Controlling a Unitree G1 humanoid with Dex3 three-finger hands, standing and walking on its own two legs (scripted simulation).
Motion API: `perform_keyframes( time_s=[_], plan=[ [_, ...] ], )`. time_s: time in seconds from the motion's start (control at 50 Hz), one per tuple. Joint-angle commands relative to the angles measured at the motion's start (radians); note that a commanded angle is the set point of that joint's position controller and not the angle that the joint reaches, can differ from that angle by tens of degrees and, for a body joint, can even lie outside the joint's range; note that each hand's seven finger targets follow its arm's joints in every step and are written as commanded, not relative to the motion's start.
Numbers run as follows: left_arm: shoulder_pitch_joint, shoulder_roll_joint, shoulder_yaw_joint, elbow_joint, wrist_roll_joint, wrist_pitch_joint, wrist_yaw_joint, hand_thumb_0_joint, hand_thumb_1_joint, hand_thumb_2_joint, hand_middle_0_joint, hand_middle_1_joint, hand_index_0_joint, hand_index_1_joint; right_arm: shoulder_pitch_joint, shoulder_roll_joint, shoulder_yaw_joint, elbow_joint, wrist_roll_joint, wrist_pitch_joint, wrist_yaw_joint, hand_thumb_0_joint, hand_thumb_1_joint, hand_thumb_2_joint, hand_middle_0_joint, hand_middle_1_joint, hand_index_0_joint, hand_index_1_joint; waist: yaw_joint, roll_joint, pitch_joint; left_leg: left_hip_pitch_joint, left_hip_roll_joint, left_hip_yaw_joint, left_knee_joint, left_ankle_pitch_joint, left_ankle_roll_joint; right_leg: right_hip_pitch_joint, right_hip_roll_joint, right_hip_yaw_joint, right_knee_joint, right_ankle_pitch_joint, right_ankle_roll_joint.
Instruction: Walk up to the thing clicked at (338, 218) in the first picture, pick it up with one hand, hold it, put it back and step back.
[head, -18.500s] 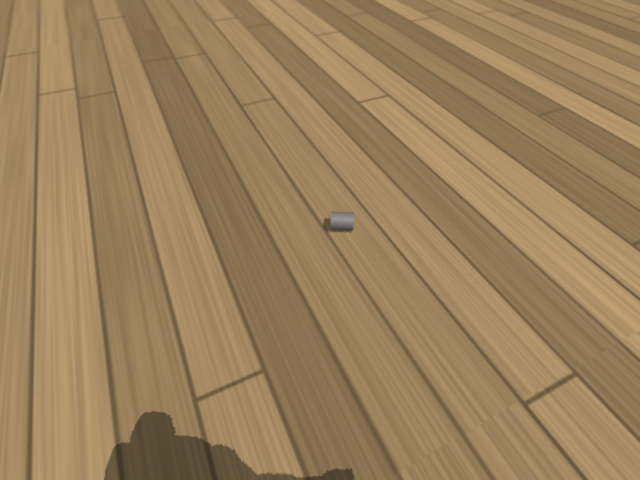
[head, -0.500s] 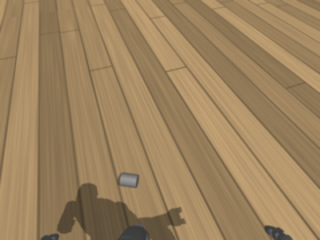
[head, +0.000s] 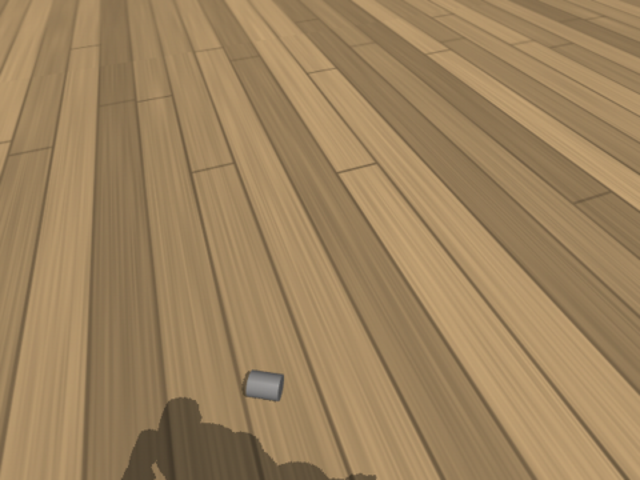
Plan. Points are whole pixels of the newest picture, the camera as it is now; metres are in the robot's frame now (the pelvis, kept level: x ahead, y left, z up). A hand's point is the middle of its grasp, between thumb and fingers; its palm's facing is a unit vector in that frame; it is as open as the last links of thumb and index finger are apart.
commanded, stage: walk up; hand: left
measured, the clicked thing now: (265, 385) +0.53 +0.21 -0.73
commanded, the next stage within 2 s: stand in 0.70 s
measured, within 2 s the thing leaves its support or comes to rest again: neither
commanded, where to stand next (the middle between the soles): +0.13 +0.00 m, yaw -3 degrees
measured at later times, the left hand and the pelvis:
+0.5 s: hand out of the picture +0.13 +0.28 -0.14, palm faces -0.01 -0.94 -0.34, open 7.4 cm; pelvis +0.03 +0.02 +0.01, yaw +0 degrees
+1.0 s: hand out of the picture +0.11 +0.26 -0.14, palm faces -0.04 -0.94 -0.33, open 7.4 cm; pelvis +0.02 +0.01 +0.02, yaw +0 degrees
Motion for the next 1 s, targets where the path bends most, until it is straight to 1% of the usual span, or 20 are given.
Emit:
perform_keyframes(
  time_s=[0.0, 0.02, 0.04, 0.06, 0.08, 0.12, 0.14, 0.16, 0.22, 0.4, 0.44, 0.66, 0.68, 0.76, 0.78, 0.82, 0.88, 0.92, 0.96, 0.98],
  plan=[
    [-0.129, 0.249, 0.044, -0.092, -0.018, -0.014, 0.014, 0.0, 0.9, 0.9, -0.2, -0.3, -0.2, -0.3, 0.002, -0.149, -0.036, -0.038, 0.004, -0.05, -0.009, 0.0, -0.9, -0.9, 0.2, 0.3, 0.2, 0.3, -0.03, -0.159, -0.043, 0.121, 0.011, 0.013, -0.24, 0.187, 0.004, -0.043, -0.205, 0.175, -0.142, 0.122, -0.101],
    [-0.121, 0.219, 0.035, -0.085, -0.026, -0.009, 0.012, 0.0, 0.9, 0.9, -0.2, -0.3, -0.2, -0.3, -0.008, -0.161, -0.041, -0.034, -0.003, -0.056, -0.015, 0.0, -0.9, -0.9, 0.2, 0.3, 0.2, 0.3, -0.028, -0.126, -0.062, 0.185, 0.034, -0.033, -0.288, 0.304, 0.008, -0.067, -0.177, 0.137, -0.093, 0.205, -0.065],
    [-0.103, 0.19, 0.026, -0.082, -0.035, -0.006, 0.012, 0.0, 0.9, 0.9, -0.2, -0.3, -0.2, -0.3, -0.048, -0.198, -0.046, -0.046, -0.007, -0.061, -0.02, 0.0, -0.9, -0.9, 0.2, 0.3, 0.2, 0.3, -0.005, -0.05, -0.083, 0.193, 0.122, -0.137, -0.313, 0.425, 0.029, -0.065, -0.119, 0.084, -0.046, 0.225, -0.023],
    [-0.087, 0.19, 0.027, -0.063, -0.044, -0.001, 0.014, 0.0, 0.9, 0.9, -0.2, -0.3, -0.2, -0.3, -0.105, -0.215, -0.04, -0.056, 0.0, -0.065, -0.019, 0.0, -0.9, -0.9, 0.2, 0.3, 0.2, 0.3, 0.029, -0.031, -0.079, 0.115, 0.176, -0.207, -0.319, 0.374, 0.06, -0.019, -0.073, 0.064, -0.075, 0.052, -0.004],
    [-0.089, 0.207, 0.029, -0.044, -0.038, -0.001, 0.016, 0.0, 0.9, 0.9, -0.2, -0.3, -0.2, -0.3, -0.124, -0.219, -0.035, -0.048, 0.01, -0.062, -0.015, 0.0, -0.9, -0.9, 0.2, 0.3, 0.2, 0.3, 0.034, -0.03, -0.062, 0.067, 0.175, -0.189, -0.303, 0.355, 0.071, 0.045, -0.083, 0.075, -0.116, -0.006, -0.011],
    [-0.114, 0.213, 0.023, -0.027, -0.033, -0.005, 0.018, 0.0, 0.9, 0.9, -0.2, -0.3, -0.2, -0.3, -0.142, -0.189, -0.022, -0.033, 0.012, -0.057, -0.016, 0.0, -0.9, -0.9, 0.2, 0.3, 0.2, 0.3, 0.02, -0.016, -0.053, 0.085, 0.121, -0.11, -0.287, 0.422, 0.039, 0.069, -0.109, 0.1, -0.136, 0.116, -0.018],
    [-0.121, 0.221, 0.023, -0.017, -0.033, -0.005, 0.019, 0.0, 0.9, 0.9, -0.2, -0.3, -0.2, -0.3, -0.137, -0.189, -0.022, -0.025, 0.013, -0.055, -0.018, 0.0, -0.9, -0.9, 0.2, 0.3, 0.2, 0.3, 0.01, -0.003, -0.058, 0.084, 0.116, -0.097, -0.295, 0.426, 0.033, 0.086, -0.115, 0.097, -0.142, 0.153, -0.021],
    [-0.115, 0.223, 0.019, -0.005, -0.036, -0.006, 0.02, 0.0, 0.9, 0.9, -0.2, -0.3, -0.2, -0.3, -0.143, -0.188, -0.019, -0.015, 0.014, -0.054, -0.018, 0.0, -0.9, -0.9, 0.2, 0.3, 0.2, 0.3, 0.014, 0.015, -0.067, 0.104, 0.11, -0.091, -0.3, 0.435, 0.031, 0.087, -0.121, 0.102, -0.148, 0.191, -0.02],
    [-0.133, 0.216, 0.014, 0.015, -0.036, -0.005, 0.021, 0.0, 0.9, 0.9, -0.2, -0.3, -0.2, -0.3, -0.157, -0.185, -0.02, 0.002, 0.017, -0.054, -0.02, 0.0, -0.9, -0.9, 0.2, 0.3, 0.2, 0.3, 0.01, 0.008, -0.13, 0.175, 0.117, -0.071, -0.297, 0.543, 0.032, 0.126, -0.129, 0.087, -0.16, 0.268, -0.014],
    [-0.184, 0.205, 0.006, 0.066, -0.029, 0.002, 0.02, 0.0, 0.9, 0.9, -0.2, -0.3, -0.2, -0.3, -0.228, -0.17, -0.023, 0.029, 0.014, -0.049, -0.023, 0.0, -0.9, -0.9, 0.2, 0.3, 0.2, 0.3, 0.003, -0.011, -0.106, 0.192, 0.119, -0.06, -0.359, 0.502, 0.023, 0.134, -0.129, 0.075, -0.208, 0.22, 0.004],
    [-0.184, 0.205, 0.003, 0.069, -0.026, 0.003, 0.02, 0.0, 0.9, 0.9, -0.2, -0.3, -0.2, -0.3, -0.251, -0.173, -0.024, 0.028, 0.012, -0.048, -0.023, 0.0, -0.9, -0.9, 0.2, 0.3, 0.2, 0.3, 0.007, -0.005, -0.094, 0.192, 0.114, -0.057, -0.372, 0.462, 0.021, 0.124, -0.134, 0.076, -0.216, 0.215, 0.008],
    [-0.191, 0.206, 0.009, 0.085, -0.019, 0.003, 0.02, 0.0, 0.9, 0.9, -0.2, -0.3, -0.2, -0.3, -0.246, -0.164, -0.021, 0.048, 0.012, -0.044, -0.021, 0.0, -0.9, -0.9, 0.2, 0.3, 0.2, 0.3, 0.0, -0.035, -0.101, 0.205, 0.103, -0.045, -0.385, 0.42, 0.015, 0.141, -0.134, 0.081, -0.24, 0.197, 0.01],
    [-0.19, 0.199, 0.004, 0.074, -0.022, 0.003, 0.02, 0.0, 0.9, 0.9, -0.2, -0.3, -0.2, -0.3, -0.263, -0.173, -0.02, 0.042, 0.01, -0.048, -0.025, 0.0, -0.9, -0.9, 0.2, 0.3, 0.2, 0.3, 0.006, -0.049, -0.1, 0.21, 0.122, -0.06, -0.384, 0.516, 0.014, 0.142, -0.149, 0.095, -0.226, 0.277, 0.009],
    [-0.169, 0.2, 0.005, 0.077, -0.025, 0.006, 0.021, 0.0, 0.9, 0.9, -0.2, -0.3, -0.2, -0.3, -0.246, -0.169, -0.015, 0.054, 0.013, -0.051, -0.027, 0.0, -0.9, -0.9, 0.2, 0.3, 0.2, 0.3, 0.007, -0.038, -0.115, 0.217, 0.124, -0.056, -0.384, 0.552, 0.009, 0.164, -0.149, 0.09, -0.225, 0.302, 0.01],
    [-0.173, 0.203, 0.006, 0.078, -0.027, 0.008, 0.02, 0.0, 0.9, 0.9, -0.2, -0.3, -0.2, -0.3, -0.242, -0.17, -0.014, 0.058, 0.014, -0.049, -0.028, 0.0, -0.9, -0.9, 0.2, 0.3, 0.2, 0.3, 0.004, -0.04, -0.109, 0.207, 0.119, -0.052, -0.393, 0.5, 0.009, 0.164, -0.148, 0.095, -0.234, 0.261, 0.011],
    [-0.161, 0.197, 0.003, 0.075, -0.025, 0.009, 0.019, 0.0, 0.9, 0.9, -0.2, -0.3, -0.2, -0.3, -0.24, -0.174, -0.013, 0.059, 0.013, -0.047, -0.027, 0.0, -0.9, -0.9, 0.2, 0.3, 0.2, 0.3, 0.005, -0.029, -0.127, 0.227, 0.12, -0.05, -0.389, 0.512, 0.008, 0.165, -0.148, 0.095, -0.236, 0.268, 0.009],
    [-0.164, 0.206, 0.004, 0.072, -0.023, 0.01, 0.019, 0.0, 0.9, 0.9, -0.2, -0.3, -0.2, -0.3, -0.235, -0.163, -0.009, 0.061, 0.014, -0.046, -0.026, 0.0, -0.9, -0.9, 0.2, 0.3, 0.2, 0.3, 0.001, -0.041, -0.109, 0.22, 0.119, -0.051, -0.4, 0.48, 0.003, 0.145, -0.146, 0.093, -0.241, 0.237, 0.007],
    [-0.165, 0.201, 0.002, 0.071, -0.023, 0.01, 0.019, 0.0, 0.9, 0.9, -0.2, -0.3, -0.2, -0.3, -0.237, -0.161, -0.006, 0.064, 0.011, -0.044, -0.025, 0.0, -0.9, -0.9, 0.2, 0.3, 0.2, 0.3, 0.004, -0.036, -0.081, 0.184, 0.117, -0.056, -0.408, 0.425, 0.002, 0.141, -0.144, 0.095, -0.252, 0.192, 0.009],
    [-0.159, 0.202, 0.003, 0.07, -0.021, 0.011, 0.019, 0.0, 0.9, 0.9, -0.2, -0.3, -0.2, -0.3, -0.232, -0.173, -0.011, 0.065, 0.012, -0.043, -0.026, 0.0, -0.9, -0.9, 0.2, 0.3, 0.2, 0.3, 0.002, -0.031, -0.106, 0.212, 0.119, -0.052, -0.396, 0.435, 0.005, 0.142, -0.148, 0.101, -0.253, 0.208, 0.006],
    [-0.169, 0.204, 0.003, 0.067, -0.023, 0.011, 0.02, 0.0, 0.9, 0.9, -0.2, -0.3, -0.2, -0.3, -0.226, -0.162, -0.009, 0.065, 0.011, -0.042, -0.025, 0.0, -0.9, -0.9, 0.2, 0.3, 0.2, 0.3, -0.001, -0.039, -0.086, 0.189, 0.118, -0.056, -0.407, 0.423, 0.001, 0.133, -0.144, 0.097, -0.252, 0.184, 0.005]
  ],
)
